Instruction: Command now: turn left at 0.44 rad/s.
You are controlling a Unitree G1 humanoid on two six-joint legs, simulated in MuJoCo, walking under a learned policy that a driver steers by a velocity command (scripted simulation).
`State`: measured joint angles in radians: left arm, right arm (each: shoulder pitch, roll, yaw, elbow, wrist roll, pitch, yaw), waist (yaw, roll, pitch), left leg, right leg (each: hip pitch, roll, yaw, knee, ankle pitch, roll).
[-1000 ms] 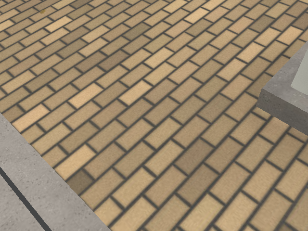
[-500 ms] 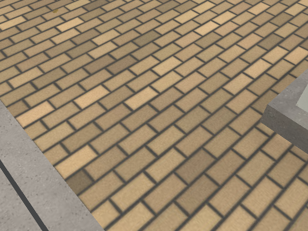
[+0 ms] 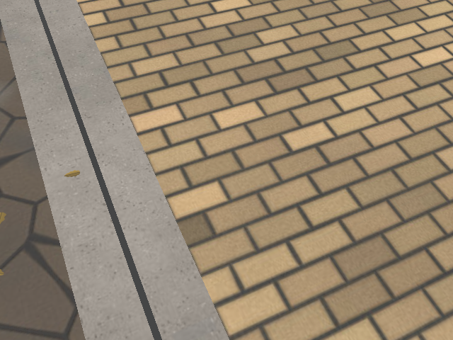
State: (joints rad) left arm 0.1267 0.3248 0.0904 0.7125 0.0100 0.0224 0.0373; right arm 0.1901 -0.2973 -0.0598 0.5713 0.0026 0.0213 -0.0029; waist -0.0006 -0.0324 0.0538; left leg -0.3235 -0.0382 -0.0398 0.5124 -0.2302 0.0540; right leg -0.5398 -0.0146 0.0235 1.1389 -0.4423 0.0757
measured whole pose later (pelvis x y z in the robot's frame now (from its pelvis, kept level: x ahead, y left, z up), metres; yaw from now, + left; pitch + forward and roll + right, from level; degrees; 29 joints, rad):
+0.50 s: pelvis +0.01 -0.01 -0.01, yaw -8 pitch +1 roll +1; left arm 0.18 0.30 0.07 0.68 -0.01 0.03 0.02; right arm 0.19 -0.28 -0.08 0.63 -0.02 0.02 -0.03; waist 0.00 -0.02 0.04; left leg -0.30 -0.02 0.10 0.59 -0.31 0.05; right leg -0.40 0.00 0.10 0.77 -0.41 0.03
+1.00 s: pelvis +0.07 -0.10 +0.01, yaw -24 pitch +2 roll +2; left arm 0.41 0.25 0.04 0.71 -0.01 -0.04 0.01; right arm 0.12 -0.31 -0.08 0.68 0.00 -0.08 0.02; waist 0.04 0.04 0.01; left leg -0.65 0.05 -0.03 0.83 -0.05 -0.04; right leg -0.06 0.04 0.07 0.30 -0.27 -0.07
